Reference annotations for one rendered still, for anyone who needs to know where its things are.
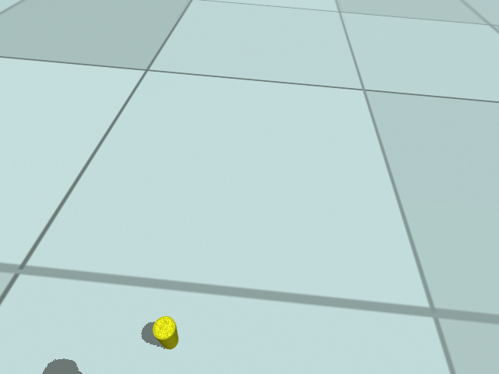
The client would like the cup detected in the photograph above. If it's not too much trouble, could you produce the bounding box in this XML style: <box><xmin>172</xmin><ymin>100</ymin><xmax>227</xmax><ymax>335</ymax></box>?
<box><xmin>153</xmin><ymin>316</ymin><xmax>179</xmax><ymax>349</ymax></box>

